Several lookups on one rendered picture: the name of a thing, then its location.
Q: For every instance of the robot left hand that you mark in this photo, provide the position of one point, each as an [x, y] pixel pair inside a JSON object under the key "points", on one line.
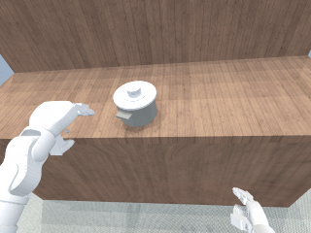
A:
{"points": [[55, 116]]}

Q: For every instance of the table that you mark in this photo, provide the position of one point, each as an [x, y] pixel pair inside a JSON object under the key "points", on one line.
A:
{"points": [[233, 97]]}

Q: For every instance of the pot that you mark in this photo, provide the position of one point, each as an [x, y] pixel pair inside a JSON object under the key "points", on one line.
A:
{"points": [[138, 118]]}

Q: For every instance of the lid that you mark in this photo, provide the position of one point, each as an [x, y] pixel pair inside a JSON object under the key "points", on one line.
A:
{"points": [[135, 102]]}

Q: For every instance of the left robot forearm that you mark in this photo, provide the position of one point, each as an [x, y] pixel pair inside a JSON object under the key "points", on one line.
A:
{"points": [[21, 172]]}

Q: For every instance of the robot right hand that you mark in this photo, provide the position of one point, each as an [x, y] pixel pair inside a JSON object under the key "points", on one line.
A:
{"points": [[245, 219]]}

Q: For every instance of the knob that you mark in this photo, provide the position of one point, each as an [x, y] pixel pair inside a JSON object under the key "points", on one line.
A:
{"points": [[133, 89]]}

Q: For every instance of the right robot forearm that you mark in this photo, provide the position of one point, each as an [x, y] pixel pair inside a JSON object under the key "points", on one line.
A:
{"points": [[262, 228]]}

